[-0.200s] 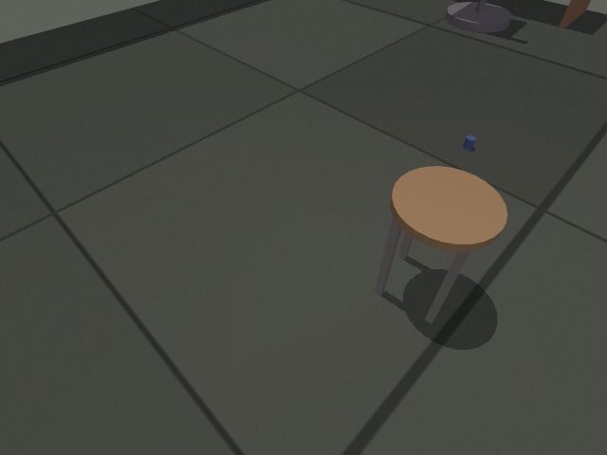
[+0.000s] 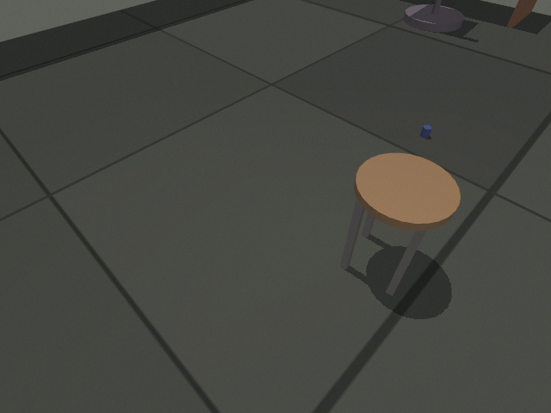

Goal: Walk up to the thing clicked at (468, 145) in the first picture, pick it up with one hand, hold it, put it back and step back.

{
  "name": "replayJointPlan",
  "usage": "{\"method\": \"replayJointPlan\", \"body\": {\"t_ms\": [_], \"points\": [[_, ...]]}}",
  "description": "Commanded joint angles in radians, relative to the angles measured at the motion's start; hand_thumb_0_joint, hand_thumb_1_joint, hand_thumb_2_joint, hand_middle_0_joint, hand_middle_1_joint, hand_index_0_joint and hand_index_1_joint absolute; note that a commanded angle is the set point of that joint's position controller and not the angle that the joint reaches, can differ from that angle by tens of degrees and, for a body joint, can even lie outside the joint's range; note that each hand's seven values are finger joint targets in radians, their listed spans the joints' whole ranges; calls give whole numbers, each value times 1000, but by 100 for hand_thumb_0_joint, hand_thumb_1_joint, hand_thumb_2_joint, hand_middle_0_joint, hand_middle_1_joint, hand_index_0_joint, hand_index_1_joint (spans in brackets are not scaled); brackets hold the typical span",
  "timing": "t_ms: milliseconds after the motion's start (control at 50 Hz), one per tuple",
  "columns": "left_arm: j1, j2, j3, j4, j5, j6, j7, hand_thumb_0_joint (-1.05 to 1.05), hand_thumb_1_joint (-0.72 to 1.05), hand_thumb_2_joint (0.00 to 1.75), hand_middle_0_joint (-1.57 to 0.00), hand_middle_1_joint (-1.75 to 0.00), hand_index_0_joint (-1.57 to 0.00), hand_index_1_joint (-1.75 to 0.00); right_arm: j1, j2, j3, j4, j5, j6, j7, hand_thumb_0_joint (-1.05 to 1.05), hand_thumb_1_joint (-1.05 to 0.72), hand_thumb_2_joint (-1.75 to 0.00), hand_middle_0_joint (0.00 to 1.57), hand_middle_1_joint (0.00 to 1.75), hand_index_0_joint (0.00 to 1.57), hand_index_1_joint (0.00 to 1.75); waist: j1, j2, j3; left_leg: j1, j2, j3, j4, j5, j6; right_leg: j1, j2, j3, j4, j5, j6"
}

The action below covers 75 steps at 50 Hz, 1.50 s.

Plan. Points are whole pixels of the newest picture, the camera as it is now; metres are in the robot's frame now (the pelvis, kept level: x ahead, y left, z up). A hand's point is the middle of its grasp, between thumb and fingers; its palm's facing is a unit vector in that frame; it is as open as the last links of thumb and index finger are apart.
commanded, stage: stand
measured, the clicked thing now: (425, 131) +1.79 -0.88 -0.75
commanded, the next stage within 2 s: walk up in 0.92 s
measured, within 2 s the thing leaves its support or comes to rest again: neither
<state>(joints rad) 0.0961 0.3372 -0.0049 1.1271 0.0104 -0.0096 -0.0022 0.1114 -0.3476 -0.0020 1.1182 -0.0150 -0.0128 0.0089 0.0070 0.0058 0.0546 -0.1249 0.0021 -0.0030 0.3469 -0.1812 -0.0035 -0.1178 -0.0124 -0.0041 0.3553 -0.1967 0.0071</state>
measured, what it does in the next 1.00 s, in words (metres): stands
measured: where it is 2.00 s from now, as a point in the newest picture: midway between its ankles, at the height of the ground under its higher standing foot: outside the picture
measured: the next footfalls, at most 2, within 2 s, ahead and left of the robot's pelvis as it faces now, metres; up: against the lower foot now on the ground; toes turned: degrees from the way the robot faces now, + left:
left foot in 1.38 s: -0.02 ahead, +0.10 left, +0.00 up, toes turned +24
right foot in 1.64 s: +0.08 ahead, -0.14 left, +0.00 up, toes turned +24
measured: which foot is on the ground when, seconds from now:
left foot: down 0.00-1.00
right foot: down 0.00-1.00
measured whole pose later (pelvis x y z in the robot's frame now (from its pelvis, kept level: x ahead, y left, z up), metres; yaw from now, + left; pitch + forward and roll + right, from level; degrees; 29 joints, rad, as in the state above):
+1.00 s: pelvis +0.00 +0.00 +0.00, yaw +3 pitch -2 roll +1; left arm 0.08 0.36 0.02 1.08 0.01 0.01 -0.01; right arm 0.14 -0.35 -0.02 1.07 -0.01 -0.01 0.01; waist 0.00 -0.02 0.07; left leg -0.16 -0.03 -0.04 0.39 -0.19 0.01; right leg -0.15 -0.04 -0.04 0.43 -0.24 0.01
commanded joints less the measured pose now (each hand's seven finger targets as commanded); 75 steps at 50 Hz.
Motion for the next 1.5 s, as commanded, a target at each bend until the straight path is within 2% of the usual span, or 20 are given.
{"method": "replayJointPlan", "body": {"t_ms": [0,880,900,940,1000,1040,1060,1080,1100,1120,1160,1180,1260,1300,1340,1360,1380,1400,1440,1480], "points": [[-30,212,43,-61,0,-22,9,0,90,90,-20,-30,-20,-30,-40,-210,-36,-64,6,-25,-18,0,-90,-90,20,30,20,30,2,-12,-73,14,123,-97,-54,104,34,-6,-112,96,-68,100,-33],[-17,222,41,-67,0,-21,12,0,90,90,-20,-30,-20,-30,-32,-208,-32,-64,7,-22,-20,0,-90,-90,20,30,20,30,-3,-19,-82,35,124,-100,-55,161,34,18,-119,84,-67,146,-29],[-71,289,91,-102,-3,-6,4,0,90,90,-20,-30,-20,-30,20,-286,-72,-99,15,-15,-17,0,-90,-90,20,30,20,30,-8,-25,-27,-109,110,-171,-10,334,56,51,-61,-2,61,88,-27],[-19,257,92,-131,-4,9,6,0,90,90,-20,-30,-20,-30,13,-313,-92,-128,13,-11,-21,0,-90,-90,20,30,20,30,1,70,-53,-58,156,-237,-10,374,104,-21,-32,-17,124,-2,-34],[3,224,99,-162,0,20,1,0,90,90,-20,-30,-20,-30,17,-314,-111,-176,1,-2,-25,0,-90,-90,20,30,20,30,6,133,-103,-83,199,-348,2,321,159,-42,2,-7,204,-151,-42],[54,233,106,-165,8,15,3,0,90,90,-20,-30,-20,-30,-22,-283,-111,-212,-1,8,-26,0,-90,-90,20,30,20,30,39,91,-113,-164,135,-281,101,271,124,19,-48,44,126,-80,-72],[79,261,117,-165,13,13,5,0,90,90,-20,-30,-20,-30,-54,-243,-101,-235,-2,10,-26,0,-90,-90,20,30,20,30,62,13,-103,-257,57,-192,201,155,80,72,-130,113,28,-74,-112],[67,324,137,-176,21,12,6,0,90,90,-20,-30,-20,-30,-60,-194,-93,-254,1,13,-29,0,-90,-90,20,30,20,30,72,-166,-75,-360,-74,-48,407,-71,32,86,-296,247,-99,-56,-198],[7,359,148,-226,33,7,4,0,90,90,-20,-30,-20,-30,-21,-214,-100,-267,-10,18,-36,0,-90,-90,20,30,20,30,59,-231,-70,-399,-32,-13,606,-371,13,36,-473,364,-131,36,-304],[-23,329,145,-254,33,6,3,0,90,90,-20,-30,-20,-30,17,-248,-109,-260,-14,19,-34,0,-90,-90,20,30,20,30,35,-167,-48,-390,13,-56,705,-387,12,-18,-505,365,-115,144,-341],[-70,265,123,-281,29,1,5,0,90,90,-20,-30,-20,-30,78,-242,-113,-254,-5,23,-15,0,-90,-90,20,30,20,30,-9,-99,-16,-355,34,-71,723,-317,6,-32,-354,160,-44,271,-279],[-54,269,120,-280,34,-1,5,0,90,90,-20,-30,-20,-30,82,-229,-107,-258,0,19,-6,0,-90,-90,20,30,20,30,-4,-127,-27,-346,40,-46,650,-287,7,-9,-298,88,-11,272,-239],[19,304,133,-306,40,9,-6,0,90,90,-20,-30,-20,-30,93,-217,-101,-272,-2,9,5,0,-90,-90,20,30,20,30,34,-204,-73,-270,14,27,396,-254,4,59,-269,21,91,307,-213],[15,317,139,-324,29,26,-15,0,90,90,-20,-30,-20,-30,143,-216,-105,-265,-4,-1,-7,0,-90,-90,20,30,20,30,11,-192,-84,-181,-14,78,257,-151,9,14,-266,-2,178,285,-197],[19,283,128,-340,16,45,-18,0,90,90,-20,-30,-20,-30,207,-233,-119,-242,-12,-14,-21,0,-90,-90,20,30,20,30,-18,-126,-93,-5,-45,89,108,-9,24,-119,-213,-59,316,97,-139],[42,226,112,-348,12,52,-20,0,90,90,-20,-30,-20,-30,218,-296,-136,-252,-26,-23,-30,0,-90,-90,20,30,20,30,-23,41,-93,55,85,-129,26,13,73,-245,-147,-102,464,-80,-76],[53,169,96,-377,8,60,-24,0,90,90,-20,-30,-20,-30,194,-386,-148,-289,-39,-33,-38,0,-90,-90,20,30,20,30,-2,229,-68,67,320,-519,-32,104,171,-436,-14,-76,594,-427,-20],[14,246,117,-361,10,68,-11,0,90,90,-20,-30,-20,-30,190,-432,-153,-300,-20,-37,-43,0,-90,-90,20,30,20,30,-46,201,-65,-88,390,-603,-41,74,294,-330,-66,58,659,-472,-21],[65,247,118,-340,-2,63,-12,0,90,90,-20,-30,-20,-30,111,-349,-126,-314,-7,-44,-56,0,-90,-90,20,30,20,30,12,130,-56,-59,296,-400,49,194,272,-343,-92,79,672,-382,-27],[116,255,126,-304,-2,54,-15,0,90,90,-20,-30,-20,-30,94,-320,-116,-332,-8,-43,-58,0,-90,-90,20,30,20,30,22,165,-62,-128,237,-299,85,182,226,-270,-87,49,590,-311,-32]]}}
